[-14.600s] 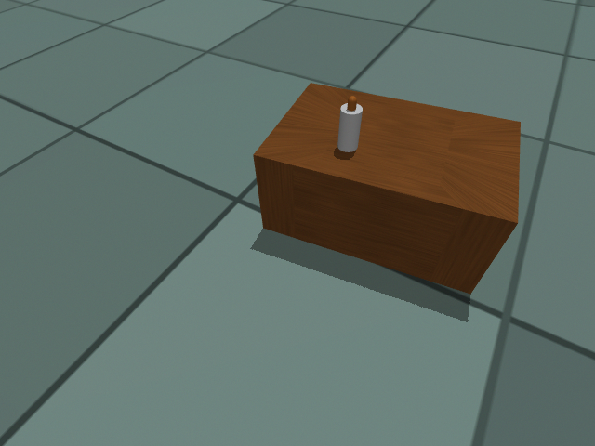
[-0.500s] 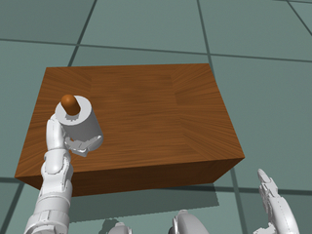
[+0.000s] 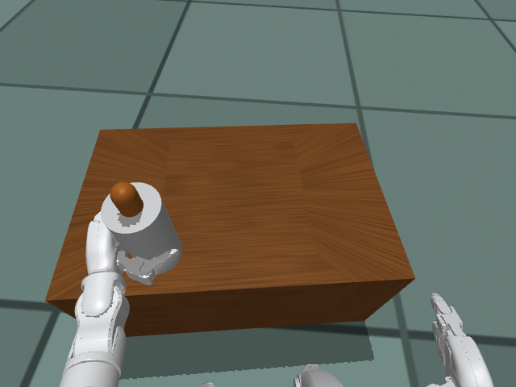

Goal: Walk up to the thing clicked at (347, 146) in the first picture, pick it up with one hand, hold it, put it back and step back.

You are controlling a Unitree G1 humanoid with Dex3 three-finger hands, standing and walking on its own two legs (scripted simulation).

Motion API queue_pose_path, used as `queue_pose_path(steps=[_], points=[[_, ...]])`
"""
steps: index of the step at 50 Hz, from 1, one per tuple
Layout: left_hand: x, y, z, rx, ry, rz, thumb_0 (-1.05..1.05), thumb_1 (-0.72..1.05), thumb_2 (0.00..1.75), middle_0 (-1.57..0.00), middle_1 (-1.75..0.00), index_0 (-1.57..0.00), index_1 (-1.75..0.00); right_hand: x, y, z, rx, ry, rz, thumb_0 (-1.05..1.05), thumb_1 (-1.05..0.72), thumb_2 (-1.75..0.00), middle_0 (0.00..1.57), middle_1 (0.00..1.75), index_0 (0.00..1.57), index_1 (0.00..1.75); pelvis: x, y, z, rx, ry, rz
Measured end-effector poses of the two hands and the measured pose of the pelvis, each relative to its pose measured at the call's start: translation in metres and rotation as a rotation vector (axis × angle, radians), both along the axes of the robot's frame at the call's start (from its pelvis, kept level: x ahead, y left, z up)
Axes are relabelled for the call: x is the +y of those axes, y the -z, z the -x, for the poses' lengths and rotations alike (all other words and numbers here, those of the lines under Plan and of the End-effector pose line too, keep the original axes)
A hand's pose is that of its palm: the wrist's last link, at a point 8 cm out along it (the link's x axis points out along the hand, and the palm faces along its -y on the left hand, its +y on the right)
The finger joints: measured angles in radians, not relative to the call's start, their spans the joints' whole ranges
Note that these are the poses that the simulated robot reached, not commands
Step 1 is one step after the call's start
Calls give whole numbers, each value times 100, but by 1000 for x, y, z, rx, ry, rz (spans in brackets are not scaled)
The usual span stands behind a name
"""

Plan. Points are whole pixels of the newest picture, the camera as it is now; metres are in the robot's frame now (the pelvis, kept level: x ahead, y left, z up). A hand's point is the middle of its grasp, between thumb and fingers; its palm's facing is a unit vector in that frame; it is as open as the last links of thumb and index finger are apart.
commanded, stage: lift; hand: left
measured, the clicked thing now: (143, 226) +0.35 +0.17 +0.07
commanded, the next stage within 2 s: hold in 0.04 s
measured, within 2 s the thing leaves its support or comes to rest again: neither
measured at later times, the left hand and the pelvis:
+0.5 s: hand (143, 237) +0.34 +0.17 +0.05, palm faces +0.14 -0.99 -0.02, open 10.6 cm; pelvis +0.01 +0.00 +0.01, yaw +0 degrees
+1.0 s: hand (145, 236) +0.34 +0.17 +0.06, palm faces +0.14 -0.99 -0.01, open 10.6 cm; pelvis +0.01 +0.00 +0.01, yaw +0 degrees
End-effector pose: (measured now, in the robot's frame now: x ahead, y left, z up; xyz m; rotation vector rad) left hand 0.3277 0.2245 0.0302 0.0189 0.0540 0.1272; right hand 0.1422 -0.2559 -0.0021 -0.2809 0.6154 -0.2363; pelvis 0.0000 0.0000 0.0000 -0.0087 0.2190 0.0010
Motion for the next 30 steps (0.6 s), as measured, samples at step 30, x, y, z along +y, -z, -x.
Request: queue_pose_path(steps=[30], points=[[-2, -24, 15, -12, -11, 0, -2, -53, 113, -65, -103, -73, -108, -1, 6, -9, 22, 21, -34, -1, 53, -5, 5, 6, 6, 6, 0, -10, -10, -33, -1, -3]])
